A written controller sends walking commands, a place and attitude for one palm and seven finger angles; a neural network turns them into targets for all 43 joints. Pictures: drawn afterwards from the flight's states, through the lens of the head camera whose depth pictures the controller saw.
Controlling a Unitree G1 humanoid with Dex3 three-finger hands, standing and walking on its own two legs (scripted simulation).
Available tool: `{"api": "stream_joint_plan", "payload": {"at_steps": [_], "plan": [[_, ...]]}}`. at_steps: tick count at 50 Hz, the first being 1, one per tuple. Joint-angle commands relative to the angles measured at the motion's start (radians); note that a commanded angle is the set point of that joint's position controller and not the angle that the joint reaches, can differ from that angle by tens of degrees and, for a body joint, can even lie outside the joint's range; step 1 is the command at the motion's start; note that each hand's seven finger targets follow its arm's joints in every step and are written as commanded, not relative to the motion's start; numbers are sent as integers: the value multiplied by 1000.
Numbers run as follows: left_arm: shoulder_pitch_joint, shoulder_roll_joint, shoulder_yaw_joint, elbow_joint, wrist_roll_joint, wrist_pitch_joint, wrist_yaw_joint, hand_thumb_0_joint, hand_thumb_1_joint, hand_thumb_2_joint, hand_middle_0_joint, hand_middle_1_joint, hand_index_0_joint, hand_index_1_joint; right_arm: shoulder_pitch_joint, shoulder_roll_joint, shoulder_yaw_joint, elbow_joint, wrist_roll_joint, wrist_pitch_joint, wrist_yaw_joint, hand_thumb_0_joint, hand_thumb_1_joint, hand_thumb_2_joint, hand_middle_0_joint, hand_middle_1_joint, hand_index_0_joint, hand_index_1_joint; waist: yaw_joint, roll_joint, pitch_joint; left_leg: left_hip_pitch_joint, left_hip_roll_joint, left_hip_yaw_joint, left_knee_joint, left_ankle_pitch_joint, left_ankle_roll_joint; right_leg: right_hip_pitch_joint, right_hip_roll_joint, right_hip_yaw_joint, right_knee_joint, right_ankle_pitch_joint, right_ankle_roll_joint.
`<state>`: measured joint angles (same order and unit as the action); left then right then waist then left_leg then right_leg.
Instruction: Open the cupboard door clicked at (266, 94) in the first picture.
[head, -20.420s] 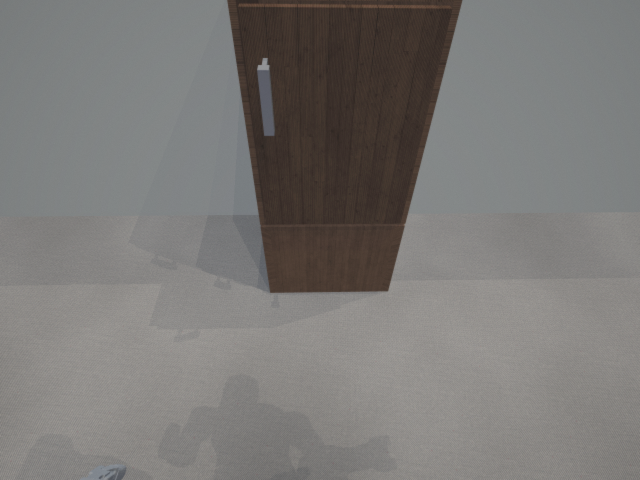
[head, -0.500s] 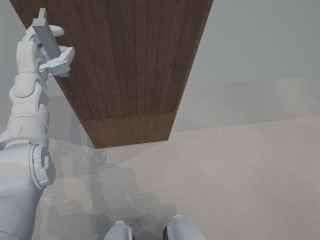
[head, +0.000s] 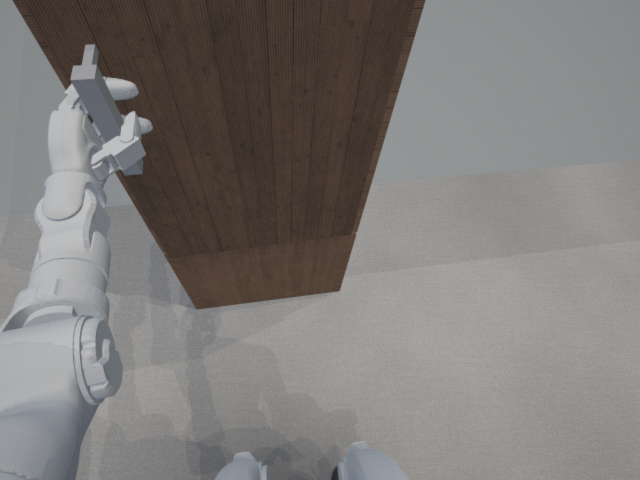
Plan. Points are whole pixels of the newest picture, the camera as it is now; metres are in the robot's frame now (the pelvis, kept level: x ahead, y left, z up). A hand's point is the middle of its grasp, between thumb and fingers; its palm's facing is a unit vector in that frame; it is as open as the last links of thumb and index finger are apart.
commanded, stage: pull the door open along its arc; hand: left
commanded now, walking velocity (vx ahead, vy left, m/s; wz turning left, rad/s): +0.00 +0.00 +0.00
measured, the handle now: (113, 114) +0.55 +0.22 +0.10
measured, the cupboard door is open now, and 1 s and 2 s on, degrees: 1 41 42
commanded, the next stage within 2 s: open thumb and fingers to let go in 0.72 s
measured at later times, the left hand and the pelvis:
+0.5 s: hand (199, 248) +0.35 +0.10 +0.10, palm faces +0.45 -0.89 +0.05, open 5.7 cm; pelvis +0.00 -0.01 +0.01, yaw +3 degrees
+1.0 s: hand (258, 296) +0.30 +0.04 +0.10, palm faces +0.44 -0.90 -0.03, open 6.4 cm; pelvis +0.00 -0.05 +0.02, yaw +5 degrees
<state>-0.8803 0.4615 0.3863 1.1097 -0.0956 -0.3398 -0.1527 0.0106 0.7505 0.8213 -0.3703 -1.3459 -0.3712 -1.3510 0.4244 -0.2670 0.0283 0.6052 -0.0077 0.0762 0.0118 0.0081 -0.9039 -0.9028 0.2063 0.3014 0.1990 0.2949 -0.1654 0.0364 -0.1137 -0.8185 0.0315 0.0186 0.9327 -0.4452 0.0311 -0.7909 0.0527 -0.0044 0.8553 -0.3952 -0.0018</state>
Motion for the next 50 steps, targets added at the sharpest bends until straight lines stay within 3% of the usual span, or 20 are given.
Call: {"api": "stream_joint_plan", "payload": {"at_steps": [1, 10, 11, 12, 13, 14, 15, 16, 18, 21, 24, 27, 29, 31, 33, 36, 39, 41, 45, 50], "plan": [[-218, 188, 8, -295, -42, -67, -21, 0, 900, 900, -400, -1350, -400, -1350, 119, -165, -72, -96, 11, -17, -10, 0, -900, -900, 200, 300, 200, 300, 66, 43, -476, 362, -13, -37, -90, 542, -9, 265, 18, -25, -67, 486, -19], [241, -40, -119, -712, -112, -8, 11, 0, 900, 900, -400, -1350, -400, -1350, 10, -124, -80, -166, 37, -54, 8, 0, -900, -900, 200, 300, 200, 300, 127, 17, -413, 401, -12, -9, -146, 612, -6, 383, 6, -31, -96, 574, -16], [232, -98, -4, -791, -179, 9, 162, 0, 900, 900, -400, -1350, -400, -1350, -34, -90, -80, -167, 29, -72, 11, 0, -900, -900, 200, 300, 200, 300, 200, -5, -389, 356, -17, -3, -160, 583, -20, 388, 7, -49, -110, 536, -13], [280, -207, -114, -820, -150, 29, 237, 0, 900, 900, -400, -1350, -400, -1350, -52, -88, -76, -162, 25, -87, 20, 0, -900, -900, 200, 300, 200, 300, 164, 24, -340, 366, -18, -2, -167, 546, -29, 365, 6, -55, -111, 497, -12], [293, -232, -130, -844, -123, 40, 307, 0, 900, 900, -400, -1350, -400, -1350, -57, -89, -77, -150, 18, -94, 26, 0, -900, -900, 200, 300, 200, 300, 155, -4, -314, 366, -14, -14, -171, 530, -34, 344, 4, -67, -108, 460, -14], [316, -247, -146, -893, -90, 43, 373, 0, 900, 900, -400, -1350, -400, -1350, -64, -89, -81, -148, 6, -101, 29, 0, -900, -900, 200, 300, 200, 300, 154, -28, -328, 374, -13, -15, -165, 538, -31, 352, 3, -65, -104, 458, -13], [361, -276, -165, -938, -58, 51, 433, 0, 900, 900, -400, -1350, -400, -1350, -80, -82, -81, -150, -3, -104, 34, 0, -900, -900, 200, 300, 200, 300, 165, 2, -341, 388, -12, -15, -170, 542, -36, 358, -3, -63, -98, 452, -16], [372, -342, -233, -984, -19, 62, 486, 0, 900, 900, -400, -1350, -400, -1350, -96, -73, -79, -153, -15, -109, 41, 0, -900, -900, 200, 300, 200, 300, 155, 6, -341, 401, -13, -13, -166, 552, -35, 354, -8, -64, -95, 457, -16], [437, -403, -287, -1054, 42, 88, 591, 0, 900, 900, -400, -1350, -400, -1350, -129, -63, -82, -157, -29, -106, 48, 0, -900, -900, 200, 300, 200, 300, 164, -12, -339, 405, -11, -15, -170, 537, -40, 370, -16, -62, -94, 444, -21], [451, -523, -420, -1089, 136, 150, 713, 0, 900, 900, -400, -1350, -400, -1350, -193, -53, -76, -163, -47, -91, 46, 0, -900, -900, 200, 300, 200, 300, 145, -33, -284, 392, -11, -30, -187, 435, -42, 345, -27, -70, -105, 352, -26], [477, -573, -496, -1107, 186, 190, 763, 0, 900, 900, -400, -1350, -400, -1350, -234, -47, -75, -173, -54, -73, 24, 0, -900, -900, 200, 300, 200, 300, 126, -114, -247, 394, -12, -32, -204, 335, -31, 355, -33, -61, -149, 286, -27], [515, -650, -584, -1157, 206, 204, 773, 0, 900, 900, -400, -1350, -400, -1350, -276, -23, -70, -182, -51, -64, 10, 0, -900, -900, 200, 300, 200, 300, 128, -115, -236, 420, -18, -28, -207, 327, -27, 378, -41, -54, -166, 291, -31], [597, -669, -621, -1170, 222, 208, 767, 0, 900, 900, -400, -1350, -400, -1350, -289, -14, -66, -184, -50, -59, 9, 0, -900, -900, 200, 300, 200, 300, 131, -136, -218, 425, -16, -33, -209, 331, -25, 393, -43, -53, -176, 299, -34], [664, -724, -686, -1253, 218, 212, 758, 0, 900, 900, -400, -1350, -400, -1350, -315, 0, -61, -197, -44, -61, 19, 0, -900, -900, 200, 300, 200, 300, 142, -53, -230, 450, -19, -31, -207, 352, -26, 407, -46, -56, -167, 321, -41], [755, -744, -719, -1290, 211, 228, 747, 0, 900, 900, -400, -1350, -400, -1350, -330, 6, -54, -205, -40, -62, 29, 0, -900, -900, 200, 300, 200, 300, 145, -48, -201, 446, -20, -35, -205, 348, -27, 413, -46, -62, -170, 323, -45], [874, -701, -687, -1352, 188, 252, 738, 0, 900, 900, -400, -1350, -400, -1350, -363, 10, -46, -221, -35, -52, 26, 0, -900, -900, 200, 300, 200, 300, 167, -62, -182, 435, -28, -32, -213, 310, -27, 444, -50, -51, -194, 307, -44], [819, -671, -650, -1339, 170, 275, 755, 0, 900, 900, -400, -1350, -400, -1350, -390, 12, -34, -215, -36, -50, 9, 0, -900, -900, 200, 300, 200, 300, 164, -95, -126, 416, -41, -34, -205, 259, -23, 425, -62, -27, -237, 262, -32], [673, -632, -600, -1293, 163, 274, 780, 0, 900, 900, -400, -1350, -400, -1350, -410, 12, -26, -192, -44, -49, -6, 0, -900, -900, 200, 300, 200, 300, 148, -139, -93, 399, -52, -37, -195, 210, -19, 386, -77, -3, -266, 187, -19], [659, -619, -571, -1226, 173, 258, 786, 0, 620, 780, -380, -1320, -380, -1320, -414, 19, -31, -176, -52, -60, -20, 0, -900, -900, 200, 300, 200, 300, 165, -155, -123, 392, -63, -35, -190, 189, -18, 404, -99, 49, -302, 158, -7], [712, -626, -587, -1244, 178, 223, 756, 0, 270, 630, -355, -1283, -355, -1283, -371, 15, -42, -178, -51, -70, -17, 0, -900, -900, 200, 300, 200, 300, 168, -133, -195, 398, -56, -32, -200, 251, -20, 463, -99, 37, -249, 341, -2]]}}
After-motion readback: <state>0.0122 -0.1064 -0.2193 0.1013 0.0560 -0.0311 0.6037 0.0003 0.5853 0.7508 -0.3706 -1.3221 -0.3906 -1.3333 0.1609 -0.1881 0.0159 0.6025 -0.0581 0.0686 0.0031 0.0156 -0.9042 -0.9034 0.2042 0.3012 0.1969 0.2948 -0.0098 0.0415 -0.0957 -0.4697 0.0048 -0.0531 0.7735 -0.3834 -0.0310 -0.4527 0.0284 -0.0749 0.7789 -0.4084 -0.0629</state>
